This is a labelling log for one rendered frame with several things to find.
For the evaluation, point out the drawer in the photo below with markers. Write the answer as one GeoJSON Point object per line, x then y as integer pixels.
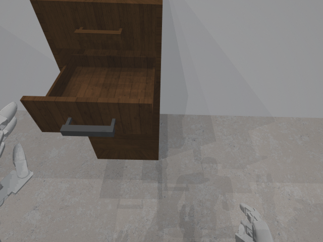
{"type": "Point", "coordinates": [93, 89]}

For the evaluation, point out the right robot hand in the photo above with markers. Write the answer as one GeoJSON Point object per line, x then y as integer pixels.
{"type": "Point", "coordinates": [257, 232]}

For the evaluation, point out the handle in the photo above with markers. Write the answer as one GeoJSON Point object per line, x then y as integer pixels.
{"type": "Point", "coordinates": [88, 131]}
{"type": "Point", "coordinates": [98, 35]}

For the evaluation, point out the cabinet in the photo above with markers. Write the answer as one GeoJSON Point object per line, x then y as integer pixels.
{"type": "Point", "coordinates": [141, 24]}

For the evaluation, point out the left robot hand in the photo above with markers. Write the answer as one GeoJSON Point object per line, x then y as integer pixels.
{"type": "Point", "coordinates": [15, 180]}

